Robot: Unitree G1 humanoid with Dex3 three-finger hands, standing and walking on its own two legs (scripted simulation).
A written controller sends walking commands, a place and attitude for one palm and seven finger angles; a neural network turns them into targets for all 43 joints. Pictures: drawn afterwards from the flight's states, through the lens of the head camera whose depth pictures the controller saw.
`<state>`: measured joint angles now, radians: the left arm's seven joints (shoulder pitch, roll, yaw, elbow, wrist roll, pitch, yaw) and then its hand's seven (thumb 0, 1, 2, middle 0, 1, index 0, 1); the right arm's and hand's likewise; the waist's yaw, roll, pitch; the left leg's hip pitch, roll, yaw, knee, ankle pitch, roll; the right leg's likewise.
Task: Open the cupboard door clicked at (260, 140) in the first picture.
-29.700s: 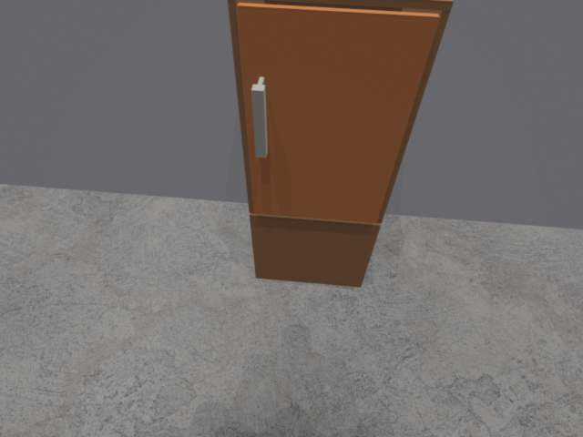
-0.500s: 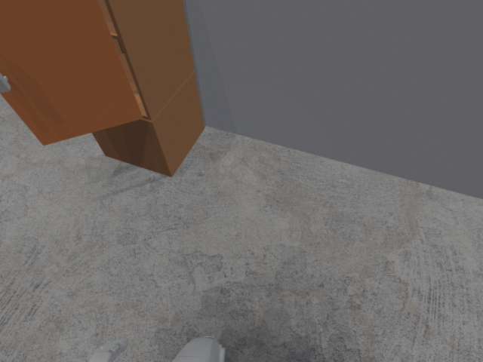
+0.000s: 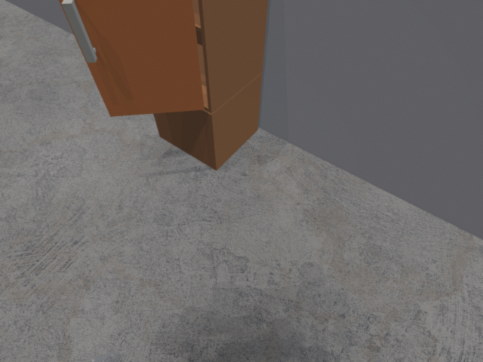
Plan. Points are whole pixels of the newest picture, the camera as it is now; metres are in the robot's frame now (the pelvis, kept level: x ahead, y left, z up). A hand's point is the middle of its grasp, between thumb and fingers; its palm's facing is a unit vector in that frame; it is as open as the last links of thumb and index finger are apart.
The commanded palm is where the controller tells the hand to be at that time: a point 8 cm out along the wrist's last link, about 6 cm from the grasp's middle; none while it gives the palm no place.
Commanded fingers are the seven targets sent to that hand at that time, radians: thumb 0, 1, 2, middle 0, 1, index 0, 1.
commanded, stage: turn to face it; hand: left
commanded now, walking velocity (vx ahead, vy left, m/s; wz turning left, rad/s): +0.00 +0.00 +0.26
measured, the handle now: (82, 29) +0.97 +0.56 +0.02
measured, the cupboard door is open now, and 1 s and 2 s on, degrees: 44 44 44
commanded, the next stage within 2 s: take the last steps up to it in 0.06 s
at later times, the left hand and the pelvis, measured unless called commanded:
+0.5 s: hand out of the picture +0.01 +0.23 -0.18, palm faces +0.21 -0.96 -0.19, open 7.4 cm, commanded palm none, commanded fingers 0.00 0.90 0.90 -0.20 -0.30 -0.20 -0.30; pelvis +0.03 +0.03 +0.00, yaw +9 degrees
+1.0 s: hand (119, 335) +0.17 +0.25 -0.15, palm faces +0.30 -0.93 -0.21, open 7.2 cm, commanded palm none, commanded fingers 0.00 0.90 0.90 -0.20 -0.30 -0.20 -0.30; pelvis +0.17 +0.05 +0.01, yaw +14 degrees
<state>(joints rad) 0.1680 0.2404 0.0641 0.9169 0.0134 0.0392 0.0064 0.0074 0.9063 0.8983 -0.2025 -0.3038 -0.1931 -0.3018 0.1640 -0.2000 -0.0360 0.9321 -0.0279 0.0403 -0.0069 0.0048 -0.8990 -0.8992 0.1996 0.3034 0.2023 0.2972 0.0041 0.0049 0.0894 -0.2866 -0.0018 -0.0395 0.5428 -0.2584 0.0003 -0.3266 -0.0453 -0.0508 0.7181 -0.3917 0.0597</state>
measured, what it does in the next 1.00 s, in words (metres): walks ahead: right foot, then left foot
